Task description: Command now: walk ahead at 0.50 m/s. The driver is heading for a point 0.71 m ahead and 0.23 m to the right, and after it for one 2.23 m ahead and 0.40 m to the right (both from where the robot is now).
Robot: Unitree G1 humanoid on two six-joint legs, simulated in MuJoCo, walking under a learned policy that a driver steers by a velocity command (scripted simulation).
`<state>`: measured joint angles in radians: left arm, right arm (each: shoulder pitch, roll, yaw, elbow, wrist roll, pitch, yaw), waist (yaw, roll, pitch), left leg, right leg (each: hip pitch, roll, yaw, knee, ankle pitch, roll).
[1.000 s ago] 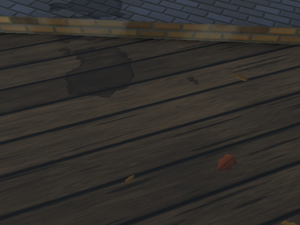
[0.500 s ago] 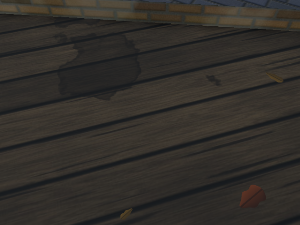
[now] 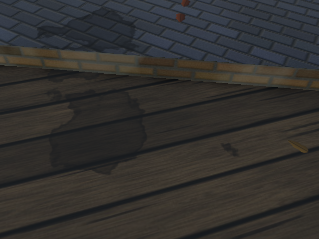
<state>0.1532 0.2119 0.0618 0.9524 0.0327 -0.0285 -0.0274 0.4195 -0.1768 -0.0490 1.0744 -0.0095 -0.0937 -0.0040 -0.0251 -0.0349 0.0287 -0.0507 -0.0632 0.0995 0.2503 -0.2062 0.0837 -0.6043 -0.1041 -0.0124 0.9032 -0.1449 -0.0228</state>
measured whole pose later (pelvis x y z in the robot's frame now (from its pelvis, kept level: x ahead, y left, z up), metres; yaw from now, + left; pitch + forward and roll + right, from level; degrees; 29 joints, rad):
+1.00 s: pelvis +0.54 -0.03 +0.00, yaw -9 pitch +0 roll +0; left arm 0.29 0.23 0.07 0.97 0.02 -0.03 -0.01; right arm 0.24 -0.21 -0.06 0.95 -0.02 -0.10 -0.01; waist 0.02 -0.04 0.05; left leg -0.20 -0.01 0.18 0.38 -0.18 0.08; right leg -0.48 -0.05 0.00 1.14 -0.28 -0.09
